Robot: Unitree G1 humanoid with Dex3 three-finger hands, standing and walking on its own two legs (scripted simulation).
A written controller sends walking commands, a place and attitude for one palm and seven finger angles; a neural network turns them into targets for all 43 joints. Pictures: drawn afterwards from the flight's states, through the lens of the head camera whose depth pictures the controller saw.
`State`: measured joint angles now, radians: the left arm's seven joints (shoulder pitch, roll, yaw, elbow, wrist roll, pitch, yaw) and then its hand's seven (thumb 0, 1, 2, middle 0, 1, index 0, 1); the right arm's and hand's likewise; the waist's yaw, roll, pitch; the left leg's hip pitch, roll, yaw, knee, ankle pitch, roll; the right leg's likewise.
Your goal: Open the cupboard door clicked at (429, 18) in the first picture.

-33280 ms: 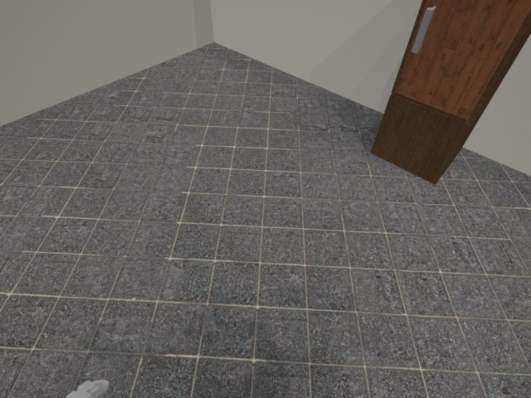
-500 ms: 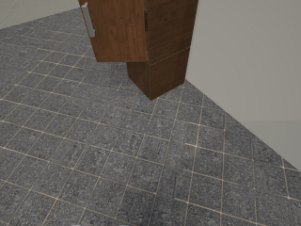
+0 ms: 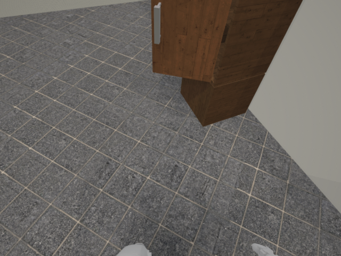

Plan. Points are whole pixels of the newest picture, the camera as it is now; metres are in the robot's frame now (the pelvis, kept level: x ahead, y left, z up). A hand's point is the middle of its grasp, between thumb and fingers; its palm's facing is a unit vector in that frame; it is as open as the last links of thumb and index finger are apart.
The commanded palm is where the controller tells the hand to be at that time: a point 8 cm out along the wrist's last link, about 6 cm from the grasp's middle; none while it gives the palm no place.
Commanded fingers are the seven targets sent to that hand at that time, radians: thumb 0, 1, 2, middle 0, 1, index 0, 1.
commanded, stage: take the last steps up to it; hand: left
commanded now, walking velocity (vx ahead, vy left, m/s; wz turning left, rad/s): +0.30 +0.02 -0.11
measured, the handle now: (158, 23) +1.07 +0.17 -0.01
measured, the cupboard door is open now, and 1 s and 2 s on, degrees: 55 55 55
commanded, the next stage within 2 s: come to a stop and stand still in 1.20 s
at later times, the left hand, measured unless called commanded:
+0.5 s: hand (126, 185) +0.31 +0.16 -0.14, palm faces -0.16 -0.97 -0.18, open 7.4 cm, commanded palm none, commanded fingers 0.00 0.90 0.90 -0.20 -0.30 -0.20 -0.30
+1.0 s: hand (113, 181) +0.33 +0.21 -0.17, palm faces -0.01 -0.99 -0.16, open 7.3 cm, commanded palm none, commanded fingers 0.00 0.90 0.90 -0.20 -0.30 -0.20 -0.30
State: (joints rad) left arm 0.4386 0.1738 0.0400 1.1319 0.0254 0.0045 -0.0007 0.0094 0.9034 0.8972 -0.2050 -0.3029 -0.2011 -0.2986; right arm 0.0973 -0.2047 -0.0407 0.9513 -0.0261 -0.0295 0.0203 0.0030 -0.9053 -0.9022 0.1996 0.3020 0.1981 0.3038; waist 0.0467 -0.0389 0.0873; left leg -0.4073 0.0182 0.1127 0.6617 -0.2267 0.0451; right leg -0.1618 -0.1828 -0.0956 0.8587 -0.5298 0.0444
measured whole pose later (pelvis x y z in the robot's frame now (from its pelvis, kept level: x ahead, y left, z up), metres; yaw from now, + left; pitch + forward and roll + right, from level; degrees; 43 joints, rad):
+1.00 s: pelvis +0.35 +0.03 +0.01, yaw -4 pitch -1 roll +0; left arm 0.33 0.20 0.05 1.12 0.02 0.00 -0.01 0.00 0.92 0.90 -0.20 -0.30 -0.20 -0.30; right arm 0.17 -0.18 -0.04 0.98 -0.04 -0.07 -0.01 0.00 -0.91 -0.90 0.20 0.30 0.20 0.30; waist 0.02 -0.04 0.04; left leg -0.35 0.03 0.15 0.60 -0.24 0.07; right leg -0.31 -0.07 -0.06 1.05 -0.47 -0.02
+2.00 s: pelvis +0.47 +0.04 +0.03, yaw -4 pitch +1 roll -1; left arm 0.25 0.24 0.05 1.07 0.02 0.06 0.00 0.01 0.91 0.90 -0.20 -0.30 -0.20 -0.30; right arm 0.18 -0.14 0.00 1.01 -0.03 0.01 -0.04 0.00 -0.90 -0.90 0.20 0.30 0.20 0.30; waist 0.02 -0.06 0.03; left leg -0.26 -0.01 0.06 0.42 -0.18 0.05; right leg -0.34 -0.02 0.02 0.87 -0.41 0.01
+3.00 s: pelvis +0.48 -0.03 +0.02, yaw -4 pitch -1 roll +1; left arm 0.31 0.13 0.01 1.14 0.01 0.00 0.04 0.01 0.90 0.90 -0.20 -0.30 -0.20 -0.30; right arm 0.22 -0.15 -0.01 1.14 -0.01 0.01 -0.06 0.00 -0.91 -0.90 0.20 0.30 0.20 0.30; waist 0.00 -0.03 0.04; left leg -0.21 0.06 0.02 0.45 -0.23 -0.06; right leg 0.00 0.02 -0.04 0.38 -0.37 -0.04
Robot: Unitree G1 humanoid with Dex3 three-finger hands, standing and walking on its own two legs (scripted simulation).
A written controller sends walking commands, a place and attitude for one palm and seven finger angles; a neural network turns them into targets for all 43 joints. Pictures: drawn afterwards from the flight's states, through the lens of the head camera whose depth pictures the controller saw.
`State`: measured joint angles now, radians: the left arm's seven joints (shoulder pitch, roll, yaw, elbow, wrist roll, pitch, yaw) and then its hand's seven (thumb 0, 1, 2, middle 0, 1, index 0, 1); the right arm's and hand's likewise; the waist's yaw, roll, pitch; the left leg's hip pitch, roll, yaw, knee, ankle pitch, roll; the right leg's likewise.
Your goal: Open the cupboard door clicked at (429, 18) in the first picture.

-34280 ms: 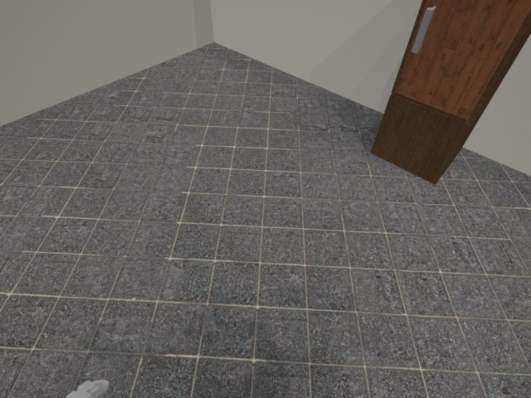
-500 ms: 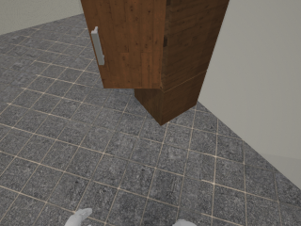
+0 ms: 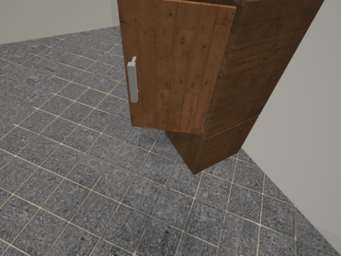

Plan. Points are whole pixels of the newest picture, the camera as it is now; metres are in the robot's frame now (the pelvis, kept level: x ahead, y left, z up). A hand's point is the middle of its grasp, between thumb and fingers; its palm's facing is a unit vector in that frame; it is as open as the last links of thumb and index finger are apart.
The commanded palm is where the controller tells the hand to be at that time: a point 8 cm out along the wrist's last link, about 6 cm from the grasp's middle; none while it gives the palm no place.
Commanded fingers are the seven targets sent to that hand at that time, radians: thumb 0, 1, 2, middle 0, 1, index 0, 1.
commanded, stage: take the last steps up to it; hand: left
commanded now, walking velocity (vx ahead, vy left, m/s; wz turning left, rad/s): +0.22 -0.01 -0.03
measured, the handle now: (134, 80) +0.71 +0.19 -0.02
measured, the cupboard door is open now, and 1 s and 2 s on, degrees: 55 55 55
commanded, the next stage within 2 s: come to a stop and stand still in 0.20 s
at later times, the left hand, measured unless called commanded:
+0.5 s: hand (127, 225) +0.22 +0.13 -0.15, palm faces -0.03 -0.98 -0.22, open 7.3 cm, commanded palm none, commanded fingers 0.00 0.90 0.90 -0.20 -0.30 -0.20 -0.30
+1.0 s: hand out of the picture +0.12 +0.22 -0.17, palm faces +0.05 -0.98 -0.19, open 7.4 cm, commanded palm none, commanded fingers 0.00 0.90 0.90 -0.20 -0.30 -0.20 -0.30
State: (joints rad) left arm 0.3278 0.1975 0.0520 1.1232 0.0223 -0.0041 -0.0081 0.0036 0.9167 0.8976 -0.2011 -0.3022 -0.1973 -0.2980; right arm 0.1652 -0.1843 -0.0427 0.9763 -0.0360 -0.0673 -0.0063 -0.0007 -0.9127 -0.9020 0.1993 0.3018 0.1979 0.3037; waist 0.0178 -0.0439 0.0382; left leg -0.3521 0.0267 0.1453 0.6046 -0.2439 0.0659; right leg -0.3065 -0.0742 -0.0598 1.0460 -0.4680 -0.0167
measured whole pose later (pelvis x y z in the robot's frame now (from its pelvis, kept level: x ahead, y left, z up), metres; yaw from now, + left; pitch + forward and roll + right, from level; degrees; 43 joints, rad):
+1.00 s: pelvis +0.12 +0.02 +0.02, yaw +0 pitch +1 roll -1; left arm 0.25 0.24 0.05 1.07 0.02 0.06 0.00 0.01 0.91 0.90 -0.20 -0.30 -0.20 -0.30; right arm 0.18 -0.14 0.00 1.01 -0.03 0.01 -0.04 0.00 -0.90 -0.90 0.20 0.30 0.20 0.30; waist 0.02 -0.06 0.03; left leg -0.26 -0.01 0.06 0.42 -0.18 0.05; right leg -0.34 -0.02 0.02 0.87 -0.41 0.01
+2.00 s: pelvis +0.14 -0.05 +0.01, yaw +0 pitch -1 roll +1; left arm 0.31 0.13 0.01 1.14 0.01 0.00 0.04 0.01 0.90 0.90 -0.20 -0.30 -0.20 -0.30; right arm 0.22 -0.15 -0.01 1.14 -0.01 0.01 -0.06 0.00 -0.91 -0.90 0.20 0.30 0.20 0.30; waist 0.00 -0.03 0.04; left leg -0.21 0.06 0.02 0.45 -0.23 -0.06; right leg 0.00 0.02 -0.04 0.38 -0.37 -0.04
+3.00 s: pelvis +0.03 +0.02 +0.01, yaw +1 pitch -3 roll -1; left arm 0.42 0.19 0.01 1.00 0.04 0.03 0.03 0.01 0.90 0.90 -0.20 -0.30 -0.20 -0.30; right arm 0.27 -0.18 -0.03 0.99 -0.02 0.05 -0.01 0.00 -0.90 -0.90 0.20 0.30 0.20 0.30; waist 0.00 -0.01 0.00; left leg -0.34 -0.01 0.05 0.48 -0.13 0.05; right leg -0.18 -0.05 -0.01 0.51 -0.29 0.02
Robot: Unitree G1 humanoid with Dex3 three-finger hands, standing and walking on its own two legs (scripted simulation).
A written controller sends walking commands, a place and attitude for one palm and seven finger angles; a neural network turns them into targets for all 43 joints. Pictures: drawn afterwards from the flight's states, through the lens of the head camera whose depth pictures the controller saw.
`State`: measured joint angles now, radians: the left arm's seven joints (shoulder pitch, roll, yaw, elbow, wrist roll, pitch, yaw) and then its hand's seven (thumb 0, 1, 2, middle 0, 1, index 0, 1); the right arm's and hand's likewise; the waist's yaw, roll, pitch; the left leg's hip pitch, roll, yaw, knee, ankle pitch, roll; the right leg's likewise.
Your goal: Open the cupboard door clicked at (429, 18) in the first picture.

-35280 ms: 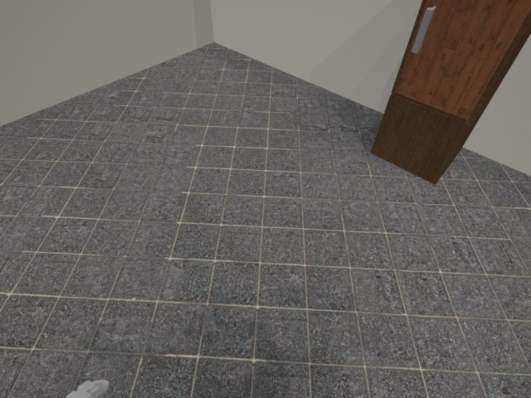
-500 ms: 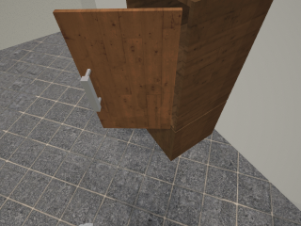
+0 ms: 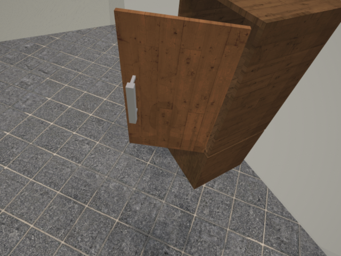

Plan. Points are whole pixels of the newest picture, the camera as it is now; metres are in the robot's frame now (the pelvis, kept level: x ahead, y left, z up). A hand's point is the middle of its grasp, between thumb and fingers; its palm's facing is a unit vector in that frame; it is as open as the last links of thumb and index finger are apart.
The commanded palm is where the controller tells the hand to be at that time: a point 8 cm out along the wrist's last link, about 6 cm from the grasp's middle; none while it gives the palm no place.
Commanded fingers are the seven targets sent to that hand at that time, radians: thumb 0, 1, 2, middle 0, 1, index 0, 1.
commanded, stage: come to a stop and stand still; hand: left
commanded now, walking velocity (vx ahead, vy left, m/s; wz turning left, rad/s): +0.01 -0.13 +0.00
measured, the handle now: (133, 100) +0.60 +0.18 -0.04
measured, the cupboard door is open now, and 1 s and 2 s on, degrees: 55 55 55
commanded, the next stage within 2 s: look again from close up in 1.22 s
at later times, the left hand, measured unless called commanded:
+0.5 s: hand out of the picture +0.02 +0.12 -0.18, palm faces +0.00 -0.98 -0.20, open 7.3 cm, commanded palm none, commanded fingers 0.00 0.90 0.90 -0.20 -0.30 -0.20 -0.30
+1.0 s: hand out of the picture +0.00 +0.09 -0.19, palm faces +0.05 -0.99 -0.16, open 7.4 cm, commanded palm none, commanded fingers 0.00 0.90 0.90 -0.20 -0.30 -0.20 -0.30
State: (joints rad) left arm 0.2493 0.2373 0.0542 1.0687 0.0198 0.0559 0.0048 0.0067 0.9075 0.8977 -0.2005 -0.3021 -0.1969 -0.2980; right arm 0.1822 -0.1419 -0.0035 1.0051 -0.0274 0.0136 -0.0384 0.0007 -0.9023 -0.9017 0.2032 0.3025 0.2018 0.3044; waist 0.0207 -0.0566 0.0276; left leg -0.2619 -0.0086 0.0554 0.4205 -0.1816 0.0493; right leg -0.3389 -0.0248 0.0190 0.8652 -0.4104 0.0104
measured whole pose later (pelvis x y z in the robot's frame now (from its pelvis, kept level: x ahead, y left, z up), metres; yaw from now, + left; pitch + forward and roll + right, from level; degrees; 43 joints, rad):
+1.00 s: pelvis +0.02 -0.07 -0.01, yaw +0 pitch -1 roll +1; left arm 0.31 0.13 0.01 1.14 0.01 0.00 0.04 0.01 0.90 0.90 -0.20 -0.30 -0.20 -0.30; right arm 0.22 -0.15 -0.01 1.14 -0.01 0.01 -0.06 0.00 -0.91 -0.90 0.20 0.30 0.20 0.30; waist 0.00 -0.03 0.04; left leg -0.21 0.06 0.02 0.45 -0.23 -0.06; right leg 0.00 0.02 -0.04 0.38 -0.37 -0.04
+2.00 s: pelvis -0.08 +0.00 -0.01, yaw +1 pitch -3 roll -1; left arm 0.42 0.19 0.01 1.00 0.04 0.03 0.03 0.01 0.90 0.90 -0.20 -0.30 -0.20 -0.30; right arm 0.27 -0.18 -0.03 0.99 -0.02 0.05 -0.01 0.00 -0.90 -0.90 0.20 0.30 0.20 0.30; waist 0.00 -0.01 0.00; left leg -0.34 -0.01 0.05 0.48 -0.13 0.05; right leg -0.18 -0.05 -0.01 0.51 -0.29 0.02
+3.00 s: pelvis -0.10 +0.06 -0.01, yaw -3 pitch +0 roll +0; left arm 0.40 0.15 0.05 1.06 0.04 0.03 -0.01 0.01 0.90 0.90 -0.20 -0.30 -0.20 -0.30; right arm 0.37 -0.12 -0.05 1.02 -0.03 -0.03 -0.02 0.00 -0.90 -0.90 0.20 0.30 0.20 0.30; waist -0.01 -0.06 -0.02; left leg -0.29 0.04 0.13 0.55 -0.27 0.02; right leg -0.39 -0.08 -0.07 0.94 -0.41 -0.02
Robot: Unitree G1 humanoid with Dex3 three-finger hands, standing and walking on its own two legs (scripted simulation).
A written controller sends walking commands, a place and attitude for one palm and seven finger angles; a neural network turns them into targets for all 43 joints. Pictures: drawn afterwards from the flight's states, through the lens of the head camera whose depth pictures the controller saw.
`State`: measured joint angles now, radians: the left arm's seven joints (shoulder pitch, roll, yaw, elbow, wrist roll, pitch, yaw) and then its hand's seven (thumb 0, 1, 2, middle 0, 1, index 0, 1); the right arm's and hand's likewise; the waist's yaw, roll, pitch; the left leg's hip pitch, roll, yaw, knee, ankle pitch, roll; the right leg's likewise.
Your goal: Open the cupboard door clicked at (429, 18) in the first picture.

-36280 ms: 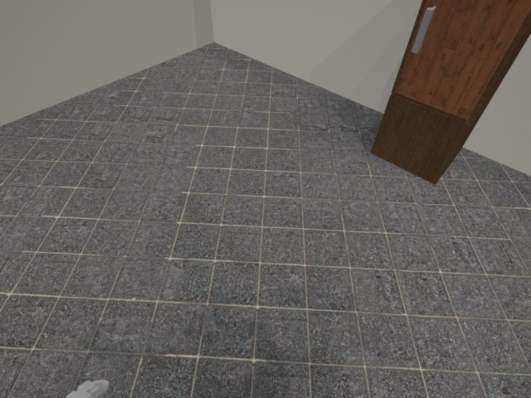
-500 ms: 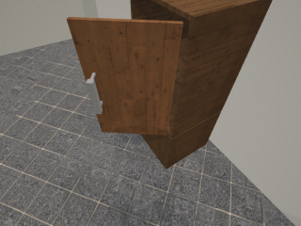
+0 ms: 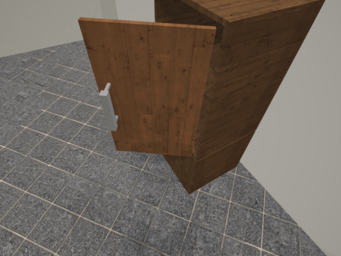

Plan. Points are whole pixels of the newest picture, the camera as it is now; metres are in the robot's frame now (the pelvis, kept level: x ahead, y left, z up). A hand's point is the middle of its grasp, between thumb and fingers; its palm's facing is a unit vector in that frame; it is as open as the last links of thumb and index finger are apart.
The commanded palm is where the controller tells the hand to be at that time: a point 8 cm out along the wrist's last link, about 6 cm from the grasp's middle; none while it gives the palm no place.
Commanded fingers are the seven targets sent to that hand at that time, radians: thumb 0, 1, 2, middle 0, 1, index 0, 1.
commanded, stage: come to a stop and stand still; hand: left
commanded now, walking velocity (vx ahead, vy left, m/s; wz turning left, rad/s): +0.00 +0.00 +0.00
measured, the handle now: (110, 107) +0.57 +0.24 -0.03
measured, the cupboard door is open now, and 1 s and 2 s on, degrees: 55 55 55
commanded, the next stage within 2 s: look again from close up in 0.22 s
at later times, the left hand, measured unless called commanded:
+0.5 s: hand out of the picture +0.01 +0.23 -0.17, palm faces +0.00 -0.96 -0.26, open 7.4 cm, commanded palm none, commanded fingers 0.00 0.90 0.90 -0.20 -0.30 -0.20 -0.30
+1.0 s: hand out of the picture -0.13 +0.26 -0.18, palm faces +0.03 -0.98 -0.21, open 7.4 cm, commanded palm none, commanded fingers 0.00 0.90 0.90 -0.20 -0.30 -0.20 -0.30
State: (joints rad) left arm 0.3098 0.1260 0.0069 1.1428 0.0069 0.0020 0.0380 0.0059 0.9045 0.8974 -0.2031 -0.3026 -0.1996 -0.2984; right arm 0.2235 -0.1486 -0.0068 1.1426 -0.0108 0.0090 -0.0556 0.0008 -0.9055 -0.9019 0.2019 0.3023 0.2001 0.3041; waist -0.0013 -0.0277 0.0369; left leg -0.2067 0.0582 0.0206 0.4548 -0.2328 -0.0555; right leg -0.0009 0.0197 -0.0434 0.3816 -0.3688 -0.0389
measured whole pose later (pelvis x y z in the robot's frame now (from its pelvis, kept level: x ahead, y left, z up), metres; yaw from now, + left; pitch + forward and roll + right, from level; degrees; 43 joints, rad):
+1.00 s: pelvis -0.10 +0.07 +0.00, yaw +1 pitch -3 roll -1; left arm 0.42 0.19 0.01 1.00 0.04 0.03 0.03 0.01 0.90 0.90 -0.20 -0.30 -0.20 -0.30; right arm 0.27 -0.18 -0.03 0.99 -0.02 0.05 -0.01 0.00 -0.90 -0.90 0.20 0.30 0.20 0.30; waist 0.00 -0.01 0.00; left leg -0.34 -0.01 0.05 0.48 -0.13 0.05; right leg -0.18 -0.05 -0.01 0.51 -0.29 0.02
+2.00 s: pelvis -0.12 +0.13 -0.01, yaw -3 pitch +0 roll +0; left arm 0.40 0.15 0.05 1.06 0.04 0.03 -0.01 0.01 0.90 0.90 -0.20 -0.30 -0.20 -0.30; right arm 0.37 -0.12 -0.05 1.02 -0.03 -0.03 -0.02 0.00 -0.90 -0.90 0.20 0.30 0.20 0.30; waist -0.01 -0.06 -0.02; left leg -0.29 0.04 0.13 0.55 -0.27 0.02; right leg -0.39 -0.08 -0.07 0.94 -0.41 -0.02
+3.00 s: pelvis +0.05 +0.08 -0.01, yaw +0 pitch +0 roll +0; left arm 0.22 0.15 0.04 0.98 0.04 0.03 0.04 0.01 0.91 0.90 -0.20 -0.30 -0.20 -0.30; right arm 0.14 -0.19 -0.07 1.01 -0.01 0.07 -0.04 0.00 -0.91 -0.90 0.20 0.30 0.20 0.30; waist 0.01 0.03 0.10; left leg -0.41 0.01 0.03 1.02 -0.50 -0.03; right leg -0.31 -0.05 -0.12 0.56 -0.25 -0.03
